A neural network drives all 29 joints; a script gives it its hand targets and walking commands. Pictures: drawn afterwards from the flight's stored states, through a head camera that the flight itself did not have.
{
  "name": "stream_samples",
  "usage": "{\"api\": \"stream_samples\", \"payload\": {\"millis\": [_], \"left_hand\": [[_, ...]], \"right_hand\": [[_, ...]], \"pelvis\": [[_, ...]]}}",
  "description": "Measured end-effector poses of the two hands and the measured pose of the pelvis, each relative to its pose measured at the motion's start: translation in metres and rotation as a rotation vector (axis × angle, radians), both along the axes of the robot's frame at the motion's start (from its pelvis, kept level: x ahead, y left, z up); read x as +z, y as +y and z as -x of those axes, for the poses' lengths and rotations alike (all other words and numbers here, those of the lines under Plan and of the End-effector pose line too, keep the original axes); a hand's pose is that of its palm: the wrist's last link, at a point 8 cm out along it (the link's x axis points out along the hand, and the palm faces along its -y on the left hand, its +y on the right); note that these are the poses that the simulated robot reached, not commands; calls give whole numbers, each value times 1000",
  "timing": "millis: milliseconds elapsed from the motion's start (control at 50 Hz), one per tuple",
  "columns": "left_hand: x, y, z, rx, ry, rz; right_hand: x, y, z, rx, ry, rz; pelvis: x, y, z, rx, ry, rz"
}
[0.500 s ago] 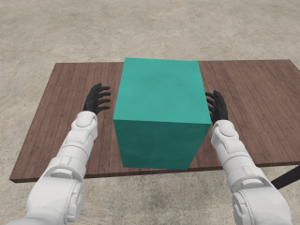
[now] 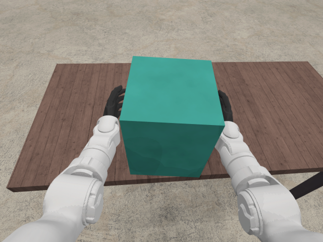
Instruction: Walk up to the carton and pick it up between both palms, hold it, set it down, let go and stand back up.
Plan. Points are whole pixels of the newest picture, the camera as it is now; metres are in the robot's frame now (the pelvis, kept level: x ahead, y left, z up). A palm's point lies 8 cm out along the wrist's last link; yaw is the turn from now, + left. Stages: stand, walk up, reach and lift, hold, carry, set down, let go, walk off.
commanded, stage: reach and lift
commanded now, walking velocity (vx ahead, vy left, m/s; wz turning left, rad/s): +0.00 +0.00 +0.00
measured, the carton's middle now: (168, 120) +0.43 -0.02 +0.06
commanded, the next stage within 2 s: none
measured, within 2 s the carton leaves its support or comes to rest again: leaves its support in 1.34 s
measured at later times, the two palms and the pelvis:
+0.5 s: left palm (112, 115) +0.44 +0.13 +0.07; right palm (224, 123) +0.40 -0.16 +0.08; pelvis +0.01 +0.01 +0.01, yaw +1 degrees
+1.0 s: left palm (112, 117) +0.43 +0.13 +0.07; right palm (224, 127) +0.39 -0.16 +0.07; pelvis +0.03 +0.00 +0.02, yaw +1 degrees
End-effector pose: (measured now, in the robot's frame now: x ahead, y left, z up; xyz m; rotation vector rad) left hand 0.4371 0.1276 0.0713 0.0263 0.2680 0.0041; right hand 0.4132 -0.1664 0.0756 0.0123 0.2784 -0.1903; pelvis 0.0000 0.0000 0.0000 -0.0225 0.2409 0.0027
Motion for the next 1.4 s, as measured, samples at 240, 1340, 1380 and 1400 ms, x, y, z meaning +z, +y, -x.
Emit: {"api": "stream_samples", "payload": {"millis": [240, 1340, 1380, 1400], "left_hand": [[-1, -1, 1, 19, 0, 10], [6, -1, 16, 3, -66, -18], [8, -1, 17, 6, -80, -17], [9, -1, 18, 7, -90, -17]], "right_hand": [[0, 1, 4, -29, 0, 3], [2, 4, 25, -28, -140, 81], [3, 4, 27, -28, -155, 85], [5, 4, 28, -27, -165, 87]], "pelvis": [[2, 1, 2, 6, -17, 0], [16, 2, -26, 13, -184, -15], [16, 2, -25, 15, -181, -14], [16, 2, -24, 16, -180, -13]]}}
